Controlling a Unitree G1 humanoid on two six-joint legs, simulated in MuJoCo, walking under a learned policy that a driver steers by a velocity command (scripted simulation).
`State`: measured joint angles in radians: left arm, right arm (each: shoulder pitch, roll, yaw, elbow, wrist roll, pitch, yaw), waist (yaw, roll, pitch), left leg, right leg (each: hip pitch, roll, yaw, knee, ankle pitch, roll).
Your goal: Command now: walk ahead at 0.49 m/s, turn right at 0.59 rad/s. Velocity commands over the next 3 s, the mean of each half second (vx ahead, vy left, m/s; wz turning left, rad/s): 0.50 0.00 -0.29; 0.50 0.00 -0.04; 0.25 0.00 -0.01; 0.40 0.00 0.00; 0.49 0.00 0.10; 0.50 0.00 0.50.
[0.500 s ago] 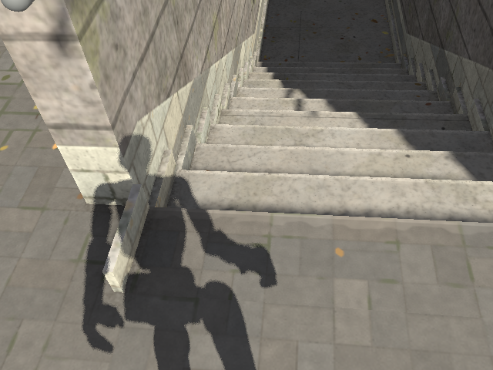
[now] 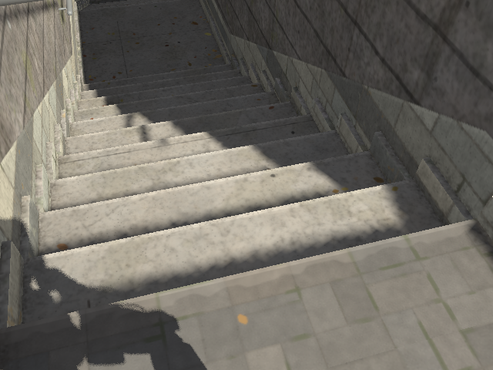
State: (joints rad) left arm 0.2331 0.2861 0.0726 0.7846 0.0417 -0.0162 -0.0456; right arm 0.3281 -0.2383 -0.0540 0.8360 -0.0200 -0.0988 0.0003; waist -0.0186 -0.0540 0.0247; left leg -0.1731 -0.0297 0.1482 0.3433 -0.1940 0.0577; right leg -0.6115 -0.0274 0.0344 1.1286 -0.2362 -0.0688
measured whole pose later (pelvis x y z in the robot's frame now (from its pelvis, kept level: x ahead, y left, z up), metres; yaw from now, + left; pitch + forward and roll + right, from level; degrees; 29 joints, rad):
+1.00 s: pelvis +0.53 -0.03 +0.00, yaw -7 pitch -2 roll -1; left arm 0.29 0.26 0.05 0.92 0.01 -0.03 0.01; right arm 0.32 -0.23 -0.04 0.87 -0.02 -0.06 0.02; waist 0.00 -0.03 0.05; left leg -0.22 -0.06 0.09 0.41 -0.17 0.11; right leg -0.47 -0.02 0.04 1.14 -0.29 -0.07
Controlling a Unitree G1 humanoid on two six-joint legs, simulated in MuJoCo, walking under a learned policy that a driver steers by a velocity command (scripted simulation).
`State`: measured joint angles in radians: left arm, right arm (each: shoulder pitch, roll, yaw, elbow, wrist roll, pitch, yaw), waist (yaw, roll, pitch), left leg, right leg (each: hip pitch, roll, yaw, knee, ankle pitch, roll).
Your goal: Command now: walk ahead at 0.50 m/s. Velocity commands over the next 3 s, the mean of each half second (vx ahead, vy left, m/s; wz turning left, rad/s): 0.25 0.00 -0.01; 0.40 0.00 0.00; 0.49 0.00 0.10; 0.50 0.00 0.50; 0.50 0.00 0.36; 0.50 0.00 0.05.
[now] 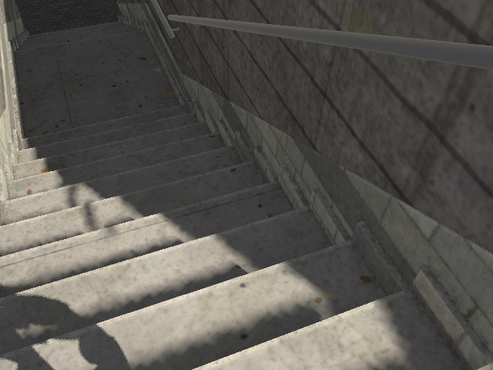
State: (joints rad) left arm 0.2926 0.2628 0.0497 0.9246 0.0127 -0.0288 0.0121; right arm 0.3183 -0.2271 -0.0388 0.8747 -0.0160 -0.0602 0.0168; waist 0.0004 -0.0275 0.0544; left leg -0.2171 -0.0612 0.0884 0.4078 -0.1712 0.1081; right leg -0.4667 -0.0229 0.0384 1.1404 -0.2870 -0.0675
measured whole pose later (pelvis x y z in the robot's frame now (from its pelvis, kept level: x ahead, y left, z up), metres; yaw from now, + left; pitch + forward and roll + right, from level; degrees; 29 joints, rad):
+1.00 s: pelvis +0.23 +0.02 -0.02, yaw +1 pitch -1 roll -1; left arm 0.12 0.26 0.08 0.95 0.02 0.03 -0.01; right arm 0.62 -0.21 -0.03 1.07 -0.03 -0.09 0.00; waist -0.05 -0.03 -0.02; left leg -0.01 -0.05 0.09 0.49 -0.46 0.08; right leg -0.67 0.03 0.07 1.03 0.00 -0.05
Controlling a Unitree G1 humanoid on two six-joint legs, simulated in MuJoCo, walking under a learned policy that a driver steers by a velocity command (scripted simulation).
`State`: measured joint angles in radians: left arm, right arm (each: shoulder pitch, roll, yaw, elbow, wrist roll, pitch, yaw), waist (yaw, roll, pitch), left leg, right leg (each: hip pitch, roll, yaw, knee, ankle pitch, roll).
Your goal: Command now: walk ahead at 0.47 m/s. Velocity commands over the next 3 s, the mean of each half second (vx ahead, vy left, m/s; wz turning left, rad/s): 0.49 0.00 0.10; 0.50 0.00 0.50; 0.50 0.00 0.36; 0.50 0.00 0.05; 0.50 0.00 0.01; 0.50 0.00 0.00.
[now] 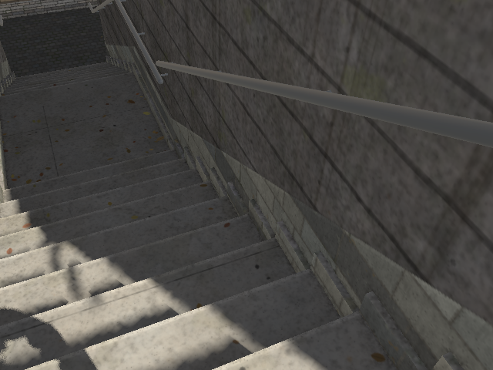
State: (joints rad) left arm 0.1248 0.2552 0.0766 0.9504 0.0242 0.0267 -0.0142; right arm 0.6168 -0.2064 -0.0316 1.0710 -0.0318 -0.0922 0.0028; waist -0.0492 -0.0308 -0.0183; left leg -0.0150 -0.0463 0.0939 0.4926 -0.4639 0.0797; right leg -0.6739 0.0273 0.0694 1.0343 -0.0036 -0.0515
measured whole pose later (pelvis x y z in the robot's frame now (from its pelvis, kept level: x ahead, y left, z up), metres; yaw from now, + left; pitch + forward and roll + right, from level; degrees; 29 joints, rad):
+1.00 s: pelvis +0.47 +0.12 -0.34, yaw +20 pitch -1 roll +0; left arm 0.20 0.22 0.03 0.90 0.05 -0.01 0.04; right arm 0.33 -0.20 -0.04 0.99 -0.02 -0.02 0.00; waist 0.00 -0.03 0.07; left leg -0.33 -0.12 -0.01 0.64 -0.29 0.11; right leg -0.76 -0.09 0.00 1.51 -0.37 0.01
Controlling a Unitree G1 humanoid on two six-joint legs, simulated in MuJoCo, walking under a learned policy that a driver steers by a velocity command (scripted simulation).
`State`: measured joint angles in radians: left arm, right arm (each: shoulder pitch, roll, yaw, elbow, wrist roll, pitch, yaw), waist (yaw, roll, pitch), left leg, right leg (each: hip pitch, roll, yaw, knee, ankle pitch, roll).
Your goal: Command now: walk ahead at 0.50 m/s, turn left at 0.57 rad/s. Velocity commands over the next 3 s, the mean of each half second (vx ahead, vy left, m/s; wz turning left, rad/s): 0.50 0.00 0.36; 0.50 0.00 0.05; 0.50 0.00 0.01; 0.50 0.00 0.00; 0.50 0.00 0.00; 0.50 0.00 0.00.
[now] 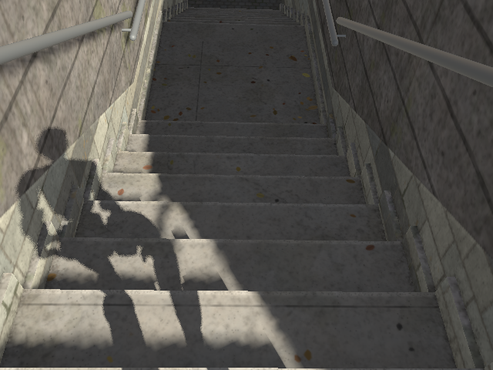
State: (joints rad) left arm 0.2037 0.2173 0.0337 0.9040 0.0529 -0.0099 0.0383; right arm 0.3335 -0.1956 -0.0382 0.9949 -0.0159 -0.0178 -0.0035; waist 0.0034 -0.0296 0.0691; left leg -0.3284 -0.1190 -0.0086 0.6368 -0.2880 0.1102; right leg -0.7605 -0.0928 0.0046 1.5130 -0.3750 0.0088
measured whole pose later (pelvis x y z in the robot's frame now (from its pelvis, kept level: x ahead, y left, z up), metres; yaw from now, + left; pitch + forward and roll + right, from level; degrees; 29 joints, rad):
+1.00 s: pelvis +0.56 -0.02 -0.26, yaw +9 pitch +0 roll -4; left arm 0.54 0.18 0.02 0.99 0.05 -0.06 0.04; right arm -0.01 -0.22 -0.04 0.86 -0.02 -0.04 0.02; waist 0.17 0.08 -0.01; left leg -0.43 0.06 -0.02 0.36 0.36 0.04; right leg -0.12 0.13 0.00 1.01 -0.88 -0.07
